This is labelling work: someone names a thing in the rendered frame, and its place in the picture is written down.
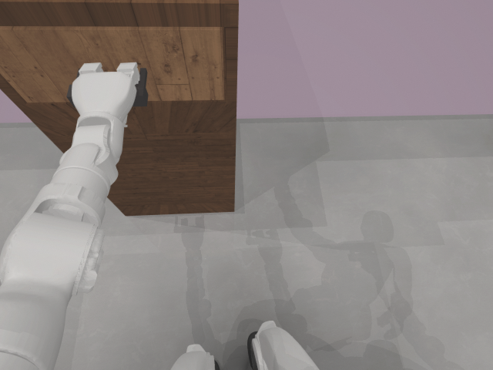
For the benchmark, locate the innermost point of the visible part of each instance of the robot right shin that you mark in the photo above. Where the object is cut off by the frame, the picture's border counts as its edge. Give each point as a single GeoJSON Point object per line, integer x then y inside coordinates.
{"type": "Point", "coordinates": [266, 325]}

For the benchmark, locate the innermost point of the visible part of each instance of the handle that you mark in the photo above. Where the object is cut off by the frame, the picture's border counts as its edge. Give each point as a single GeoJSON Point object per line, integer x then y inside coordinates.
{"type": "Point", "coordinates": [141, 92]}

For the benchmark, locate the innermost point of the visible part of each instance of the left robot forearm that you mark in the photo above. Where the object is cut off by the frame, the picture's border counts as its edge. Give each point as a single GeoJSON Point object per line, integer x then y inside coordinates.
{"type": "Point", "coordinates": [81, 184]}

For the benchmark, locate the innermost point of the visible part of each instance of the cabinet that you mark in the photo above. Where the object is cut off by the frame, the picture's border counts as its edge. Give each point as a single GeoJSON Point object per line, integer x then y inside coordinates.
{"type": "Point", "coordinates": [178, 157]}

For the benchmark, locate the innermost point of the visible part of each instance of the robot right thigh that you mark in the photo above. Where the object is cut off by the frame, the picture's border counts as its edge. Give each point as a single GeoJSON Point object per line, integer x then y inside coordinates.
{"type": "Point", "coordinates": [276, 349]}

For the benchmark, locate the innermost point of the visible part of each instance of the drawer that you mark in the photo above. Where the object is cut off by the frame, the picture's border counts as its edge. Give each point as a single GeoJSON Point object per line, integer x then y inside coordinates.
{"type": "Point", "coordinates": [182, 63]}

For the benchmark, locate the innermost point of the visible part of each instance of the robot left hand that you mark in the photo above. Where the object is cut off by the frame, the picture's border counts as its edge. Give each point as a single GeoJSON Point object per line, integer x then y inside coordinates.
{"type": "Point", "coordinates": [108, 92]}

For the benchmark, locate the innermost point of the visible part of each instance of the left robot upper arm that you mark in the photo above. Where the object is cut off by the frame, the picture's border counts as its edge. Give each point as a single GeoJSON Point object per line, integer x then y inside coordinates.
{"type": "Point", "coordinates": [53, 258]}

